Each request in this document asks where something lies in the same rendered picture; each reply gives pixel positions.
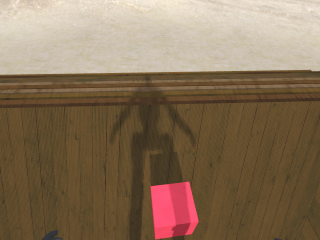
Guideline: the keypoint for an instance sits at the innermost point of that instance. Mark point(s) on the robot left hand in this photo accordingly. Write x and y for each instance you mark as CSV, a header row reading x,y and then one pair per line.
x,y
50,236

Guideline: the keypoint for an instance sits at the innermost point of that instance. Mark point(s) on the carton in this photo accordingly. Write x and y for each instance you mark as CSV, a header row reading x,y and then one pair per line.
x,y
173,209

